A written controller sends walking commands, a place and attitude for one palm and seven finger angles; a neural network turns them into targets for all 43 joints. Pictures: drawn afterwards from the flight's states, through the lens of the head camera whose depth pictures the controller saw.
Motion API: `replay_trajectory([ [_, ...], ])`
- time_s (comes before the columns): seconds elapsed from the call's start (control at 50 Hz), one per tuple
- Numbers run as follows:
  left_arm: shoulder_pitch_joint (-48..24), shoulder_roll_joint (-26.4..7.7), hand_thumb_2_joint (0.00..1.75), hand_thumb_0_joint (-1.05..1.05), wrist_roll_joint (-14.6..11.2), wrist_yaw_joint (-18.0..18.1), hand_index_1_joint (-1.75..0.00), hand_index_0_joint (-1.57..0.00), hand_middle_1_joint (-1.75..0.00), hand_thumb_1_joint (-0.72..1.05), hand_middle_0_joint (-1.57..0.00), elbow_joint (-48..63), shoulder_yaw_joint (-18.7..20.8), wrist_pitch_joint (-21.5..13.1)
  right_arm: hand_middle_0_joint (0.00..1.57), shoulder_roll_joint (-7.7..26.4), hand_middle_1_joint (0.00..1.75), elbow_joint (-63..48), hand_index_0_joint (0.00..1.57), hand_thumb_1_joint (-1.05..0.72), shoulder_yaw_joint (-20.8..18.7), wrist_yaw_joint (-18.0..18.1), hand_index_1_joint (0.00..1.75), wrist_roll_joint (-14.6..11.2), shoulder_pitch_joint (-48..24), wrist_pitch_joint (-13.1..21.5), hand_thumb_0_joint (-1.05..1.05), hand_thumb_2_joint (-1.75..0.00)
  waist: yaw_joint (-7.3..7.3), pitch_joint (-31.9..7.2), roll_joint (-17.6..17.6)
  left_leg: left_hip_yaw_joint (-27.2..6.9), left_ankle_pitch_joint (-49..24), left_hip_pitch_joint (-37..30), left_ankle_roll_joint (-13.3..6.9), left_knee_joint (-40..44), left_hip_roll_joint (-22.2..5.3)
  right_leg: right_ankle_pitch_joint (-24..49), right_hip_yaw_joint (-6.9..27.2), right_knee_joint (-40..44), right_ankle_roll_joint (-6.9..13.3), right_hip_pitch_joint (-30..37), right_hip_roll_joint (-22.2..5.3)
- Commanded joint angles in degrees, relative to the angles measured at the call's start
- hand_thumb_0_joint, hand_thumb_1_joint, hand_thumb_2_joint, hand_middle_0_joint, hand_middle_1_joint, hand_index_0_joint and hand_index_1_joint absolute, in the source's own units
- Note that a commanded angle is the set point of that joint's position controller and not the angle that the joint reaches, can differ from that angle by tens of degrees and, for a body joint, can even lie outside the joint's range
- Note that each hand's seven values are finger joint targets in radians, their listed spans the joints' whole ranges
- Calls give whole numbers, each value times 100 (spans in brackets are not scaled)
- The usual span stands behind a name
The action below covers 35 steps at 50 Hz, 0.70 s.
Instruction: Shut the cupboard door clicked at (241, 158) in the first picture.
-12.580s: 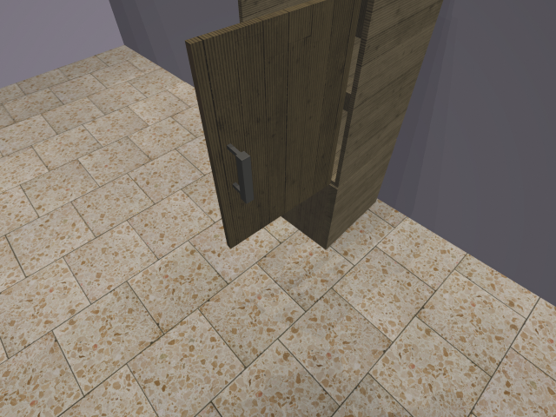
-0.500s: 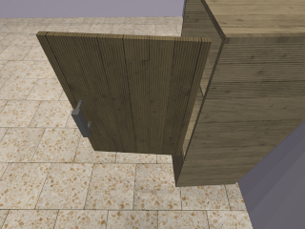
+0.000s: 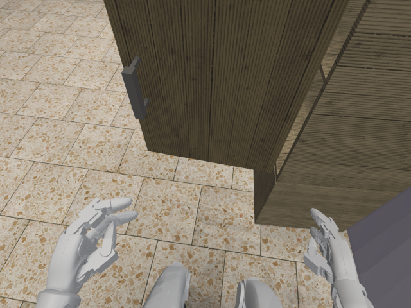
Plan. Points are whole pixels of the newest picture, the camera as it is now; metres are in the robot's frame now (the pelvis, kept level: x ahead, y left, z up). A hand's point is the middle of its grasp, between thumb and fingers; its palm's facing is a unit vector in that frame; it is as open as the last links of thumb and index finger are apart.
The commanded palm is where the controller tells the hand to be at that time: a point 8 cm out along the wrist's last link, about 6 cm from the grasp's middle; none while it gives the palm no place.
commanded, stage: raise the hand and make a fist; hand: left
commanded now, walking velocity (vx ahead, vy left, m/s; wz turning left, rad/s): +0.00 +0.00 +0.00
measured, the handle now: (138, 89) +0.55 +0.23 +0.07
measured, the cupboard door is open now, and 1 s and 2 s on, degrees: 84 84 84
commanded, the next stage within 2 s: bring the fist close to the handle in 1.38 s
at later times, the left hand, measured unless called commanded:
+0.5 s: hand (109, 229) +0.23 +0.19 +0.06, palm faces -0.08 -1.00 -0.02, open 3.5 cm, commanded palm +0.21 +0.25 +0.07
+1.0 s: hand (102, 213) +0.25 +0.20 +0.08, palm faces -0.07 -1.00 -0.05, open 3.1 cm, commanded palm +0.23 +0.26 +0.08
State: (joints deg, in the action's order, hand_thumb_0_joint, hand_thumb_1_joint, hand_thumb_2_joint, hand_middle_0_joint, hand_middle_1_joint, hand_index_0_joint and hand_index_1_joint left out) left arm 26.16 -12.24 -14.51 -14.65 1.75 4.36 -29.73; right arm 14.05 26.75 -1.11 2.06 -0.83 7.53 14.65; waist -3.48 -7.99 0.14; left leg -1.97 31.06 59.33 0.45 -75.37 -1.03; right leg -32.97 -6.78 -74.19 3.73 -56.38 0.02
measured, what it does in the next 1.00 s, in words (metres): stands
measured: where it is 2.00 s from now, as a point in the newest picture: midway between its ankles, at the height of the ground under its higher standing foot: outside the picture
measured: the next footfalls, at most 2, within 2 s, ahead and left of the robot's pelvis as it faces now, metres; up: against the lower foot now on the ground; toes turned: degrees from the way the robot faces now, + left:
none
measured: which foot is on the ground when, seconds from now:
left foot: down 0.00-1.00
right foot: down 0.00-1.00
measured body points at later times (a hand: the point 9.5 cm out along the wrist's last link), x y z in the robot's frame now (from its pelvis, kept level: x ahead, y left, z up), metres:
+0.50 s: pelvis +0.01 +0.03 +0.01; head +0.08 +0.04 +0.46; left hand +0.23 +0.25 +0.07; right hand +0.18 -0.22 -0.06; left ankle +0.05 +0.12 -0.62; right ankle +0.04 -0.09 -0.62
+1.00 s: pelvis +0.02 +0.02 +0.02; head +0.09 +0.03 +0.47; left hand +0.24 +0.26 +0.08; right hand +0.21 -0.21 -0.06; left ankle +0.05 +0.12 -0.62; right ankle +0.04 -0.09 -0.62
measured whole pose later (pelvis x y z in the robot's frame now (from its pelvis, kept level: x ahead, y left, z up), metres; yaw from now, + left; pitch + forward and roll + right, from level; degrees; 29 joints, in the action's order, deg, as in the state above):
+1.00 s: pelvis +0.02 +0.02 +0.02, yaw -1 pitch +16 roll -3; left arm 22.3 -15.1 -16.8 -17.4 3.8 8.8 -20.5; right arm 13.2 27.4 1.2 2.8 -1.2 13.8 9.1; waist -0.8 -8.8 2.3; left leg -1.2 31.0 55.7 -1.2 -70.4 -1.0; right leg -31.5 -5.8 -67.4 1.7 -52.2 0.3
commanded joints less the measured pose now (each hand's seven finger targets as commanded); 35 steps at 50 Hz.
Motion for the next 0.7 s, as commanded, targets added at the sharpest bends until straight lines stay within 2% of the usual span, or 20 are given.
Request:
replay_trajectory([
  [0.0, -913, -494, 90, 0, -18, -279, -84, -69, -84, 90, -69, 1301, -75, -7, 20, 735, 30, -564, 20, -90, -188, 164, 30, -65, 292, 254, 0, -90, 617, -1091, 291, -108, -447, -750, -296, 994, 88, 4, 846, 1733, -205, 446, 107],
  [0.02, -745, -454, 90, 0, -52, -330, -86, -71, -86, 90, -71, 1205, -67, 219, 20, 699, 30, -598, 20, -90, -186, 166, 30, -94, 299, 227, 0, -90, 579, -1147, 157, -95, -434, -709, -284, 1051, 102, -12, 842, 1806, -235, 586, 68],
  [0.04, -563, -613, 90, 0, -68, -338, -88, -73, -88, 90, -73, 1249, 128, 431, 20, 686, 30, -646, 20, -90, -198, 175, 30, -125, 258, 193, 0, -90, 447, -1304, 163, -74, -429, -712, -271, 1120, 102, -97, 878, 1855, -241, 750, 48],
  [0.08, -388, -777, 90, 0, -118, -241, -92, -77, -92, 90, -77, 1353, 453, 777, 20, 610, 30, -711, 20, -90, -189, 180, 30, -144, 198, 109, 0, -90, 279, -1503, 65, -60, -556, -738, -251, 1257, 115, -61, 864, 1905, -247, 1089, 23],
  [0.1, -252, -832, 90, 0, -122, -136, -94, -79, -94, 90, -79, 1256, 615, 904, 20, 563, 30, -713, 20, -90, -178, 191, 30, -146, 107, 67, 0, -90, 181, -1411, 131, -75, -626, -755, -242, 1337, 116, 15, 794, 1864, -219, 1125, 66],
  [0.12, -330, -739, 90, 0, -149, -51, -96, -81, -96, 90, -81, 1585, 589, 904, 20, 533, 30, -768, 20, -90, -162, 181, 30, -120, 121, 64, 0, -90, 175, -1597, 196, -93, -751, -912, -237, 1407, 116, 247, 690, 1773, -225, 1178, 49],
  [0.14, -230, -727, 90, 0, -161, 58, -98, -82, -98, 90, -82, 1582, 661, 908, 20, 491, 30, -765, 20, -90, -165, 178, 30, -107, 117, 42, 0, -90, 151, -1567, 136, -102, -812, -965, -225, 1469, 111, 374, 622, 1746, -221, 1194, 66],
  [0.2, -242, -696, 90, 0, -175, 273, -104, -88, -104, 90, -88, 1479, 748, 670, 20, 478, 30, -687, 20, -90, -150, 175, 30, -45, 117, 35, 0, -90, 180, -1373, -99, -135, -893, -850, -206, 1462, 94, 480, 515, 1640, -209, 1114, 99],
  [0.24, -267, -539, 90, 0, -119, 275, -108, -92, -108, 90, -92, 1528, 475, 430, 20, 537, 30, -684, 20, -90, -157, 155, 30, -26, 182, 68, 0, -90, 293, -1239, 69, -161, -776, -957, -192, 1521, 88, 435, 434, 1580, -204, 825, 88],
  [0.28, -259, -479, 90, 0, -105, 218, -112, -95, -112, 90, -95, 1422, 310, 295, 20, 598, 30, -670, 20, -90, -162, 140, 30, -17, 259, 99, 0, -90, 377, -1160, 38, -192, -621, -941, -193, 1553, 94, 336, 413, 1576, -205, 710, 83],
  [0.3, -248, -555, 90, 0, -106, 179, -114, -97, -114, 90, -97, 1383, 362, 265, 20, 626, 30, -683, 20, -90, -170, 149, 30, -19, 253, 103, 0, -90, 337, -1121, 70, -194, -635, -924, -198, 1551, 97, 348, 422, 1562, -177, 718, 92],
  [0.32, -224, -567, 90, 0, -92, 137, -116, -99, -116, 90, -99, 1450, 336, 218, 20, 656, 30, -693, 20, -90, -189, 149, 30, -24, 296, 116, 0, -90, 345, -1241, 117, -189, -672, -1027, -190, 1570, 89, 418, 398, 1525, -181, 691, 80],
  [0.36, -183, -556, 90, 0, -112, 81, -120, -102, -120, 90, -102, 1401, 312, 229, 20, 669, 30, -720, 20, -90, -193, 145, 30, -40, 337, 107, 0, -90, 353, -1139, 113, -217, -618, -1052, -179, 1658, 95, 437, 361, 1535, -176, 690, 86],
  [0.38, -138, -592, 90, 0, -112, 79, -122, -104, -122, 90, -104, 1444, 362, 230, 20, 693, 30, -734, 20, -90, -210, 151, 30, -46, 365, 89, 0, -90, 337, -1212, 108, -214, -701, -1111, -184, 1669, 92, 526, 353, 1531, -174, 730, 100],
  [0.4, -170, -718, 90, 0, -101, 105, -124, -106, -124, 90, -106, 1529, 462, 240, 20, 707, 30, -743, 20, -90, -208, 153, 30, -43, 356, 70, 0, -90, 287, -1303, 259, -239, -783, -1170, -180, 1688, 92, 617, 332, 1463, -149, 763, 119],
  [0.42, -191, -697, 90, 0, -102, 124, -126, -108, -126, 90, -108, 1733, 443, 222, 20, 705, 30, -766, 20, -90, -216, 148, 30, -34, 370, 64, 0, -90, 290, -1440, 416, -238, -929, -1338, -164, 1699, 84, 787, 302, 1413, -151, 760, 107],
  [0.46, -109, -649, 90, 0, -119, 181, -130, -112, -130, 90, -112, 1733, 474, 241, 20, 688, 30, -777, 20, -90, -228, 136, 30, -32, 409, 5, 0, -90, 296, -1422, 301, -249, -1092, -1416, -143, 1725, 75, 950, 257, 1411, -162, 804, 127],
  [0.5, -98, -743, 90, 0, -77, 227, -134, -115, -134, 90, -115, 1720, 563, 270, 20, 688, 30, -781, 20, -90, -229, 139, 30, -23, 430, -62, 0, -90, 286, -1375, 399, -260, -1227, -1455, -138, 1716, 65, 1071, 245, 1391, -144, 803, 162],
  [0.62, -207, -645, 90, 0, -67, 86, -146, -126, -146, 90, -126, 1523, 423, 405, 20, 709, 30, -873, 20, -90, -178, 112, 30, -29, 455, -215, 0, -90, 394, -1124, 405, -252, -1087, -1401, -128, 1746, 67, 1033, 237, 1494, -155, 793, 175],
  [0.68, -325, -746, 90, 0, -104, -7, -150, -130, -150, 90, -130, 1548, 525, 461, 20, 713, 30, -904, 20, -90, -163, 124, 30, -29, 483, -234, 0, -90, 399, -1252, 413, -237, -1142, -1473, -133, 1721, 70, 1110, 262, 1536, -161, 865, 175],
])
